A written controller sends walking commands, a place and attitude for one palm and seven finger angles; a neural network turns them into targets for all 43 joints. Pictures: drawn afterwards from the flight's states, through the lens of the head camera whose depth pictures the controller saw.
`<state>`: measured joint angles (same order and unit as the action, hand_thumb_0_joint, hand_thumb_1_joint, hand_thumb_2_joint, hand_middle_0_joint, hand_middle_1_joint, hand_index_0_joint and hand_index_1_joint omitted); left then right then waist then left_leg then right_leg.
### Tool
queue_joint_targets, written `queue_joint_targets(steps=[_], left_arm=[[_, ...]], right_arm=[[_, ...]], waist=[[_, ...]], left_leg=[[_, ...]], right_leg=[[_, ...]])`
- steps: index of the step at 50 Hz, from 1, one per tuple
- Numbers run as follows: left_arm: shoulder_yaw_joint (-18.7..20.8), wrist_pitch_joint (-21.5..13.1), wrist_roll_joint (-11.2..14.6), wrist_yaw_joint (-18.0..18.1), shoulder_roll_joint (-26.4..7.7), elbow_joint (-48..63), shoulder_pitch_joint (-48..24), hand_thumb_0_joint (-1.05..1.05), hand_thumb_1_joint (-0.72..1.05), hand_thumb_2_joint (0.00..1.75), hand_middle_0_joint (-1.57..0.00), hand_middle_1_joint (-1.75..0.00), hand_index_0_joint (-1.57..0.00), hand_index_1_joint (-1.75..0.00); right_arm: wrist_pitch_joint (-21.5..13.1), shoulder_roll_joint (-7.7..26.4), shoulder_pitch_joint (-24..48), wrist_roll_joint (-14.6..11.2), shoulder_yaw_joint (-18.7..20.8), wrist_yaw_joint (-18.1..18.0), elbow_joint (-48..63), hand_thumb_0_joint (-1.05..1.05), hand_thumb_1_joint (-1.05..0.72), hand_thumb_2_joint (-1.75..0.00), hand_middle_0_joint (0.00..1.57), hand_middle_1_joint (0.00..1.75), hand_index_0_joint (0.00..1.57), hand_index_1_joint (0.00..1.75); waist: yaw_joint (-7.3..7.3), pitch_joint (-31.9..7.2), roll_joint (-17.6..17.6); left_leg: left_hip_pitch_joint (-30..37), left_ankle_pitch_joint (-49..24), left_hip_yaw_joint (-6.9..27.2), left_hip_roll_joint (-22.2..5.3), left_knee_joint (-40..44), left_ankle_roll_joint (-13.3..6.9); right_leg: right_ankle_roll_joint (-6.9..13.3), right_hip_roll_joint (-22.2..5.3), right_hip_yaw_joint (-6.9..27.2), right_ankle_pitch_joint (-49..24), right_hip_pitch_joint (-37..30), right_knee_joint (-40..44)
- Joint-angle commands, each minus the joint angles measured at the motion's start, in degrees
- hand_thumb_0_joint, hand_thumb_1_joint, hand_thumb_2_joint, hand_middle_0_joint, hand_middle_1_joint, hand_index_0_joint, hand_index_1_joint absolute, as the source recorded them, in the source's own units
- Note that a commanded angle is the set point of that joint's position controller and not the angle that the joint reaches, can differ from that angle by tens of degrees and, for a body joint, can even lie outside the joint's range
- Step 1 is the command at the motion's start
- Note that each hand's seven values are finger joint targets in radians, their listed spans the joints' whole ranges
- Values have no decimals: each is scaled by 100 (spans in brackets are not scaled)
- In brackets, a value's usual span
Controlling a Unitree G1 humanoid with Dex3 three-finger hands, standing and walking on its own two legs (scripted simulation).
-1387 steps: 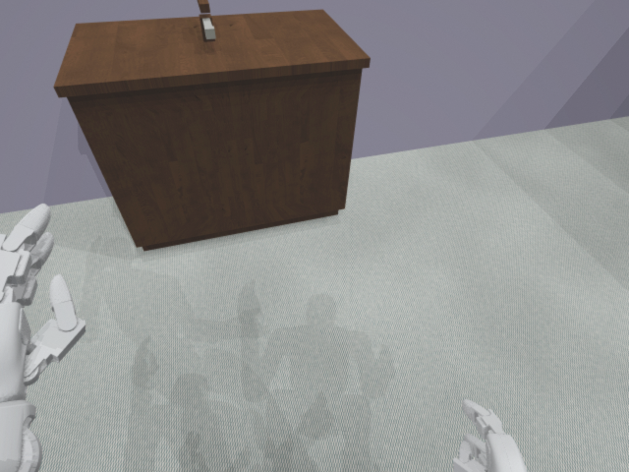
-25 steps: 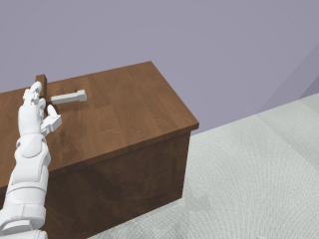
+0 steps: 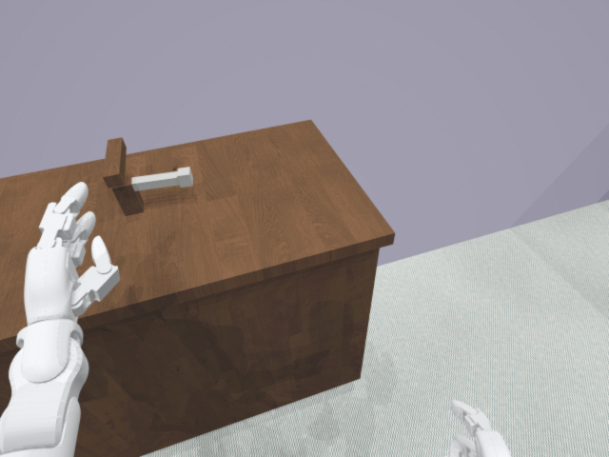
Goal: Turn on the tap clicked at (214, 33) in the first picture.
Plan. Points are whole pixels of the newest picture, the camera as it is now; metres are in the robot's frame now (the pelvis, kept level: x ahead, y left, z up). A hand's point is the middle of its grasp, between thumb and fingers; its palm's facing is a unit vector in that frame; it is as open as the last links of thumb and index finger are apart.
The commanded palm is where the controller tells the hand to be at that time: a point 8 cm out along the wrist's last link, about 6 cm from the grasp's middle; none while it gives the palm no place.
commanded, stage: draw the hand back beside the body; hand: left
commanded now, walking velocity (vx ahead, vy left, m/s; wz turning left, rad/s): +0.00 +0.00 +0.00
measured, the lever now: (185, 177) +0.60 +0.31 +0.05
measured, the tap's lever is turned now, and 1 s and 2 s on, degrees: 83 83 83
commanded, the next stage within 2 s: step back with the hand held close in 0.52 s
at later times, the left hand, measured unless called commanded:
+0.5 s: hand (100, 323) +0.20 +0.23 +0.16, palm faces +0.47 -0.83 -0.30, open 7.5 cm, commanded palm +0.15 +0.27 +0.17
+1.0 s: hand (99, 346) +0.18 +0.23 +0.14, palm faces +0.38 -0.82 -0.44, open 7.4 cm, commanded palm +0.13 +0.27 +0.17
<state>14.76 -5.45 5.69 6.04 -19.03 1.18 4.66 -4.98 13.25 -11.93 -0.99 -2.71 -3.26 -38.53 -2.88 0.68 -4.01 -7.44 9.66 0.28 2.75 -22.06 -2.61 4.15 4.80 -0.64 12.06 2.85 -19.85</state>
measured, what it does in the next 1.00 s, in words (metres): stands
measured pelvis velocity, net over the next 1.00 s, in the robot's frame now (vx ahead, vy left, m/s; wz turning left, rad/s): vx -0.02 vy -0.01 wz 0.02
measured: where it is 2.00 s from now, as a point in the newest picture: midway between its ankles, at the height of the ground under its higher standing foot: outside the picture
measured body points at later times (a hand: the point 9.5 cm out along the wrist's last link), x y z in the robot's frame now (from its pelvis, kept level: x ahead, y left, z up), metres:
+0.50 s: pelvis +0.00 -0.02 +0.00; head -0.03 -0.05 +0.44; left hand +0.17 +0.28 +0.17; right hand +0.21 -0.23 -0.08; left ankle +0.03 +0.09 -0.74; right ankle -0.01 -0.07 -0.74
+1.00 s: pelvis -0.02 -0.01 -0.01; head -0.02 -0.04 +0.44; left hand +0.15 +0.27 +0.17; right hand +0.15 -0.26 -0.10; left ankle +0.03 +0.09 -0.74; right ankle -0.01 -0.07 -0.74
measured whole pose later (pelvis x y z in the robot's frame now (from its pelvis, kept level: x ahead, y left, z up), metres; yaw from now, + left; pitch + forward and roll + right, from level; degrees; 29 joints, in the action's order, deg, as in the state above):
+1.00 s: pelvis -0.02 -0.01 -0.01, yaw +1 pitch -2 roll -1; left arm 16.5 -6.8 3.9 7.4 -20.8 23.4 28.5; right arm -1.1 15.1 -11.4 -0.9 1.6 -4.6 -34.3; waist -0.6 0.9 -4.8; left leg -16.4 10.0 1.7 2.4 -28.1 -1.8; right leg 4.5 5.1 -2.8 13.2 11.6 -26.2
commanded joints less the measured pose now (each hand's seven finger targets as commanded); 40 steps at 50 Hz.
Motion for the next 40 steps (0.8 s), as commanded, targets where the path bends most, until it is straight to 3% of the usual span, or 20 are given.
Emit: queue_joint_targets(steps=[1,2,7,8,12,16,18,20,22,23,24,27,28,31,32,33,34,36,38,40], left_arm=[[342,-422,-28,12,-989,1766,-667,0,90,90,-20,-30,-20,-30],[458,-428,-17,19,-1066,1853,-454,0,90,90,-20,-30,-20,-30],[675,-532,-49,43,-1146,2731,434,0,90,90,-20,-30,-20,-30],[728,-542,-77,48,-1209,2912,578,0,90,90,-20,-30,-20,-30],[727,-578,-47,72,-1044,3370,1515,0,90,90,-20,-30,-20,-30],[617,-554,-68,117,-893,2867,1093,0,90,90,-20,-30,-20,-30],[551,-576,-89,118,-885,2802,745,0,90,90,-20,-30,-20,-30],[579,-589,-91,149,-898,2726,742,0,90,90,-20,-30,-20,-30],[606,-601,-73,154,-920,2847,777,0,90,90,-20,-30,-20,-30],[584,-607,-91,140,-938,2918,764,0,90,90,-20,-30,-20,-30],[515,-614,-75,147,-828,2950,884,0,90,90,-20,-30,-20,-30],[629,-591,-67,161,-947,3055,1027,0,90,90,-20,-30,-20,-30],[680,-595,-88,158,-1030,3124,993,0,90,90,-20,-30,-20,-30],[717,-542,-76,165,-984,2959,1124,0,90,90,-20,-30,-20,-30],[569,-584,-90,154,-938,3248,738,0,90,90,-20,-30,-20,-30],[1550,-835,-112,254,-2024,3625,-243,0,90,90,-20,-30,-20,-30],[1124,-787,-130,172,-1336,2908,735,0,90,90,-20,-30,-20,-30],[803,-646,-177,113,-926,2569,1496,0,90,90,-20,-30,-20,-30],[752,-682,-183,102,-872,2843,1710,0,90,90,-20,-30,-20,-30],[728,-629,-168,126,-887,3003,1941,0,90,90,-20,-30,-20,-30]], right_arm=[[-430,685,978,23,321,-77,935,0,-90,-90,20,30,20,30],[-429,689,988,35,329,-78,914,0,-90,-90,20,30,20,30],[-515,607,1056,65,347,-60,951,0,-90,-90,20,30,20,30],[-543,614,1059,62,359,-52,929,0,-90,-90,20,30,20,30],[-630,553,1027,94,373,-40,975,0,-90,-90,20,30,20,30],[-633,569,990,82,410,-102,859,0,-90,-90,20,30,20,30],[-642,596,977,56,422,-137,838,0,-90,-90,20,30,20,30],[-654,576,985,68,403,-170,848,0,-90,-90,20,30,20,30],[-671,566,1007,97,394,-176,869,0,-90,-90,20,30,20,30],[-685,571,1017,83,395,-170,871,0,-90,-90,20,30,20,30],[-700,524,1017,104,368,-174,883,0,-90,-90,20,30,20,30],[-713,544,1037,134,359,-159,892,0,-90,-90,20,30,20,30],[-716,562,1015,130,365,-147,876,0,-90,-90,20,30,20,30],[-687,504,1044,137,330,-135,858,0,-90,-90,20,30,20,30],[-693,505,1098,124,325,-127,877,0,-90,-90,20,30,20,30],[-603,565,1075,41,282,-128,1126,0,-90,-90,20,30,20,30],[-511,617,988,98,391,-149,981,0,-90,-90,20,30,20,30],[-323,585,811,55,433,-70,1070,0,-90,-90,20,30,20,30],[-217,591,784,47,457,-60,1165,0,-90,-90,20,30,20,30],[-110,635,730,21,490,-71,1248,0,-90,-90,20,30,20,30]], waist=[[58,-692,310],[34,-677,527],[-41,-670,65],[-28,-605,-162],[-27,-456,-22],[97,66,345],[157,200,287],[97,45,160],[43,-238,318],[39,-308,95],[17,-386,110],[-22,-495,348],[-16,-513,190],[-26,-302,193],[18,-328,150],[107,269,-202],[140,112,270],[154,-193,521],[182,-590,195],[207,-819,175]], left_leg=[[402,-254,201,-268,347,80],[338,-291,183,-254,326,63],[300,-496,116,-212,227,88],[323,-499,112,-224,222,106],[228,-547,73,-216,119,95],[99,-78,48,-201,62,51],[134,150,58,-183,36,32],[169,179,86,-162,48,14],[213,-19,90,-142,-19,-6],[273,-104,78,-144,-27,5],[291,-182,100,-138,-1,6],[219,-392,100,-151,-57,13],[212,-478,87,-141,-61,25],[86,-419,86,-154,-53,42],[131,-387,85,-148,-58,39],[-113,-230,211,-202,-245,-29],[-129,-443,405,-309,-442,-33],[-32,-721,365,-352,-616,-37],[46,-996,311,-364,-617,-32],[8,-1157,330,-400,-596,-11]], right_leg=[[-239,-278,214,-502,259,409],[-257,-283,205,-560,217,405],[-247,-360,214,-770,106,328],[-240,-351,198,-703,185,359],[-267,-393,217,-868,186,333],[-333,-366,243,-309,633,467],[-335,-366,264,27,823,559],[-319,-391,278,41,716,487],[-320,-427,306,-257,523,408],[-313,-414,281,-336,529,377],[-310,-421,286,-487,417,320],[-352,-484,326,-978,272,236],[-344,-468,300,-1054,264,221],[-367,-502,325,-1120,286,209],[-362,-505,334,-1027,336,233],[-473,-755,690,-1223,880,554],[-434,-938,587,-1294,1063,467],[-587,-988,547,-1392,1046,333],[-637,-984,467,-1669,936,147],[-646,-947,411,-1676,847,29]])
